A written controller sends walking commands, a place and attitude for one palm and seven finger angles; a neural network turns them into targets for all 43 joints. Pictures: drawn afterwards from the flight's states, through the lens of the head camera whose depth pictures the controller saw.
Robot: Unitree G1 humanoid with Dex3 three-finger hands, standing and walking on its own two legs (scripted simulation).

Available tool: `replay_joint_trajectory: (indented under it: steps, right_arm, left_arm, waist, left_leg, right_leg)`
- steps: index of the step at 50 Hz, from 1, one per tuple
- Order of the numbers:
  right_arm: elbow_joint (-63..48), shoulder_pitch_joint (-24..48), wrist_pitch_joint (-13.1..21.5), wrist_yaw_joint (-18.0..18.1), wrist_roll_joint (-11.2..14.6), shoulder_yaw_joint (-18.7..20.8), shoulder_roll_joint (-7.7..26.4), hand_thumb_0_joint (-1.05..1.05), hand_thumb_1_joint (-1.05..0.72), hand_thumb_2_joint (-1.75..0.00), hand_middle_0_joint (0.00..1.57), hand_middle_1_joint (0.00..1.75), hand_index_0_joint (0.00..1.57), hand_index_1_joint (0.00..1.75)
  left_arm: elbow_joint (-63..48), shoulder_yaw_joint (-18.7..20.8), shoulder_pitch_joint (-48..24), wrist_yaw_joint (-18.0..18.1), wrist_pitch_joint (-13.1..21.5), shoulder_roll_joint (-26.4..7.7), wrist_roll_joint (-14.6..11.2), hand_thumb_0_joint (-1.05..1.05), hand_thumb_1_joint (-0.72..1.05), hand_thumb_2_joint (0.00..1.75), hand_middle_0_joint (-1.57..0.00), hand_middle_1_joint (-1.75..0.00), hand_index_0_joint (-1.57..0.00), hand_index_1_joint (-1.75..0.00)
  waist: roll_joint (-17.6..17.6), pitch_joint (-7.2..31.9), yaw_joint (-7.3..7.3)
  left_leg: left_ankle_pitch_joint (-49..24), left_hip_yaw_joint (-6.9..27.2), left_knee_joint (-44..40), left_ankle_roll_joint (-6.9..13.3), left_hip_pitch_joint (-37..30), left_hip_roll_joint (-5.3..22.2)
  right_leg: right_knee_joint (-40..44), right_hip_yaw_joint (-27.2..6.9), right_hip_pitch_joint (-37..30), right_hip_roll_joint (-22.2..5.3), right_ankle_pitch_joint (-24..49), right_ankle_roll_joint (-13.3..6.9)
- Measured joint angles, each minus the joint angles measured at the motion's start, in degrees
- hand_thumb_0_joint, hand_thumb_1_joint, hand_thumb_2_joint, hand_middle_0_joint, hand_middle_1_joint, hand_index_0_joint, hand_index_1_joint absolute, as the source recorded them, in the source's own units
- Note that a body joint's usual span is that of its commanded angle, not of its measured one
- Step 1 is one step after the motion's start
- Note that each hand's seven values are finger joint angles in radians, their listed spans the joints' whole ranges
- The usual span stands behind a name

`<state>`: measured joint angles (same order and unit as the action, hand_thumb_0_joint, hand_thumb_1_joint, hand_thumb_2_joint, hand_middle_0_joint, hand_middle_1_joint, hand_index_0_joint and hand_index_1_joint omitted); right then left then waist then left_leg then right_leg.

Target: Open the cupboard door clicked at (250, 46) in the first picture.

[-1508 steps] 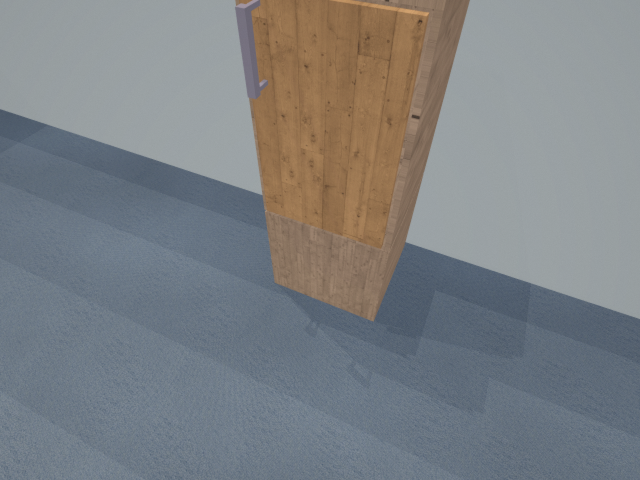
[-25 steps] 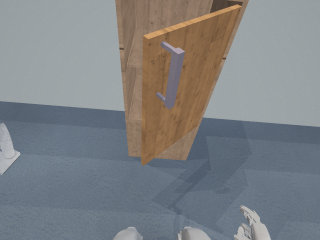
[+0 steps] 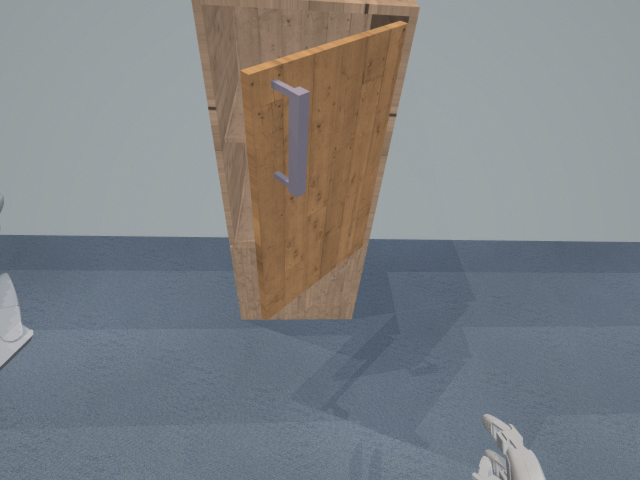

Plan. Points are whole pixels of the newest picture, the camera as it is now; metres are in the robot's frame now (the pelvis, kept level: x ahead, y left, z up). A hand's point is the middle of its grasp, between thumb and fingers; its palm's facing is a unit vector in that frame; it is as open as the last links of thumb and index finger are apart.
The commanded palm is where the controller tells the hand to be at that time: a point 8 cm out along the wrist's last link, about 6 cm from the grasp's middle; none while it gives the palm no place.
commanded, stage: stop stepping back and stand still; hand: left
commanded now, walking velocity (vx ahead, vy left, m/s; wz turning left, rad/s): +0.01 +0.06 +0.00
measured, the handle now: (288, 141) +0.55 +0.08 +0.16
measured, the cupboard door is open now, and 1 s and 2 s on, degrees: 43 43 43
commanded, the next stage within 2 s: let the arm hang, fingers relaxed in 0.88 s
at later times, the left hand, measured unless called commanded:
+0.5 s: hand out of the picture +0.11 +0.28 +0.17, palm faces +0.46 -0.77 -0.44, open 7.4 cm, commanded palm +0.05 +0.32 +0.19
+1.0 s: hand out of the picture +0.09 +0.29 +0.16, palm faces +0.44 -0.78 -0.44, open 7.4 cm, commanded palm none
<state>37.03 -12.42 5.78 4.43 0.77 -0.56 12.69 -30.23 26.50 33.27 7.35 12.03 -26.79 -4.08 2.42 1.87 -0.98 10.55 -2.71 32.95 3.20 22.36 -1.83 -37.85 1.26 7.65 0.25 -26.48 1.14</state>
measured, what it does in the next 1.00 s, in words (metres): walks backwards: left foot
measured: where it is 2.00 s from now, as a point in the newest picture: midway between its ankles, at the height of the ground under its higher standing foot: outside the picture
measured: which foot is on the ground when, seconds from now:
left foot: down 0.00-0.14, up 0.16-0.32, down 0.34-1.00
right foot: down 0.00-1.00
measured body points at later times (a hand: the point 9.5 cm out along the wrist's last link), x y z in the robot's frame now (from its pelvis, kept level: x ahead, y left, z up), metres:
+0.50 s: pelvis -0.08 +0.01 +0.01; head -0.08 +0.02 +0.46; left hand +0.08 +0.32 +0.20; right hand +0.08 -0.21 -0.07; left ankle -0.05 +0.12 -0.72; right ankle -0.06 -0.11 -0.72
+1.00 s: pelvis -0.11 +0.02 +0.01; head -0.10 +0.03 +0.46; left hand +0.06 +0.33 +0.18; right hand +0.06 -0.21 -0.07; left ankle -0.05 +0.12 -0.73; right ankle -0.06 -0.11 -0.72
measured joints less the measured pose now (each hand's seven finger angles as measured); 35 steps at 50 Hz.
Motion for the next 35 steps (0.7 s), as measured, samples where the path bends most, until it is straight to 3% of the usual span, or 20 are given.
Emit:
replay_joint_trajectory:
  steps: [3, 5, 8, 10, 12, 14, 18, 21, 25, 30, 35]
  right_arm:
    - [-0.5, 0.4, 1.3, -0.2, -0.8, 0.4, 0.4, 0.01, -0.90, -0.90, 0.21, 0.30, 0.20, 0.30]
    - [-1.5, 0.3, 1.6, -0.2, -1.0, 0.5, 0.3, 0.01, -0.90, -0.90, 0.21, 0.30, 0.20, 0.30]
    - [-2.2, -1.0, 0.7, -0.7, -1.0, 0.8, 0.1, 0.01, -0.90, -0.90, 0.21, 0.30, 0.20, 0.30]
    - [-1.1, -2.1, -0.1, -0.9, -1.2, 0.9, -0.2, 0.01, -0.90, -0.90, 0.21, 0.30, 0.20, 0.30]
    - [0.3, -3.4, -0.6, -0.7, -1.3, 0.8, -0.4, 0.01, -0.90, -0.90, 0.21, 0.30, 0.20, 0.30]
    - [1.0, -4.6, -0.5, 0.0, -1.2, 0.8, -0.5, 0.01, -0.90, -0.90, 0.21, 0.30, 0.20, 0.30]
    - [2.0, -5.0, 1.5, 1.3, -1.3, 1.2, 0.9, 0.01, -0.90, -0.90, 0.21, 0.30, 0.20, 0.30]
    - [2.4, -2.5, 1.8, 1.1, -1.0, 0.9, 0.1, 0.01, -0.90, -0.90, 0.21, 0.30, 0.20, 0.30]
    - [-0.3, -0.5, 3.0, 0.2, -1.1, -0.2, -1.6, 0.01, -0.90, -0.90, 0.21, 0.30, 0.20, 0.30]
    - [-1.9, 0.4, 3.4, -0.6, -1.3, -1.4, -3.0, 0.01, -0.90, -0.90, 0.21, 0.30, 0.20, 0.30]
    - [-1.5, -0.2, 2.9, -0.6, -1.5, -1.4, -2.6, 0.01, -0.90, -0.90, 0.21, 0.30, 0.20, 0.30]
  left_arm:
    - [4.0, -1.1, -3.5, 0.5, -1.4, 1.7, 0.5, 0.01, 0.88, 0.90, -0.21, -0.30, -0.22, -0.31]
    - [4.9, -1.6, -4.3, 0.6, -2.0, 2.1, 0.9, 0.01, 0.89, 0.90, -0.21, -0.30, -0.21, -0.31]
    - [3.4, -3.0, -2.1, 0.2, -1.9, 2.7, 1.6, 0.02, 0.89, 0.90, -0.21, -0.30, -0.21, -0.31]
    - [1.1, -3.5, 1.1, -0.1, -1.1, 3.3, 1.8, 0.02, 0.89, 0.90, -0.21, -0.30, -0.21, -0.31]
    - [0.2, -3.5, 3.3, -0.1, 0.1, 3.9, 2.3, 0.02, 0.89, 0.90, -0.21, -0.30, -0.21, -0.31]
    - [1.0, -3.3, 2.8, 0.3, 0.8, 4.0, 2.7, 0.02, 0.88, 0.90, -0.21, -0.30, -0.22, -0.31]
    - [4.6, -3.6, -3.2, 1.5, 1.5, 5.1, 3.2, 0.01, 0.88, 0.90, -0.21, -0.30, -0.22, -0.31]
    - [6.5, -3.2, -5.6, 1.8, 0.7, 5.8, 2.9, 0.01, 0.88, 0.90, -0.21, -0.30, -0.21, -0.31]
    - [5.3, -3.1, -4.4, 0.9, 0.4, 4.3, 2.8, 0.02, 0.89, 0.90, -0.21, -0.30, -0.21, -0.31]
    - [3.2, -3.5, -2.1, 0.2, 1.6, 3.3, 3.0, 0.02, 0.89, 0.90, -0.21, -0.30, -0.21, -0.31]
    - [4.4, -3.2, -0.9, 0.3, 1.9, 4.2, 3.1, 0.01, 0.89, 0.90, -0.21, -0.30, -0.21, -0.31]
  waist:
    - [-0.4, -1.0, -0.44]
    - [-0.8, -2.1, -1.13]
    - [-2.0, -2.3, -2.08]
    - [-1.3, -1.0, -0.69]
    - [-0.7, 0.4, 0.53]
    - [-0.5, 1.1, 1.08]
    - [-3.1, 0.2, 0.87]
    - [-2.1, -2.3, 1.66]
    - [-1.5, -3.9, 0.71]
    - [-1.9, -3.9, 0.38]
    - [-3.1, -3.0, 1.27]
  left_leg:
    - [-2.7, -0.1, -2.5, -0.2, -0.7, -0.2]
    - [-4.6, 0.6, -4.0, -0.5, -0.8, -0.2]
    - [2.6, 2.7, 0.9, -2.3, 1.7, -0.1]
    - [7.3, 3.3, 12.1, -3.6, 4.5, -0.4]
    - [7.8, 3.1, 17.8, -4.1, 4.5, 0.2]
    - [8.2, 2.6, 14.7, -3.9, 1.4, 1.6]
    - [5.9, 3.9, -1.2, -2.9, -7.1, 3.8]
    - [4.3, 2.3, -2.5, -2.8, -8.2, 2.6]
    - [1.9, 1.3, -4.3, -2.4, -8.4, 2.0]
    - [0.3, 1.7, -5.1, -2.3, -7.5, 2.2]
    - [-0.2, 2.4, -4.8, -2.5, -6.4, 2.8]
  right_leg:
    - [-0.6, -1.0, 3.0, 0.4, -3.2, -0.2]
    - [2.5, -0.2, 3.3, 0.5, 0.1, -1.3]
    - [5.2, 1.9, 3.1, 1.0, 6.9, -3.1]
    - [6.4, 1.2, 3.5, 1.0, 7.7, -3.6]
    - [8.3, 0.3, 3.6, 0.9, 9.0, -3.4]
    - [9.7, 0.4, 3.4, 0.8, 10.1, -3.1]
    - [8.5, 2.9, 4.4, 1.0, 9.8, -2.1]
    - [9.0, 1.4, 4.0, -0.3, 11.2, -1.0]
    - [9.6, 0.5, 4.5, -1.0, 12.7, -0.7]
    - [11.3, 0.9, 4.9, -0.7, 14.7, -0.8]
    - [13.3, 1.5, 4.8, 0.0, 16.1, -0.9]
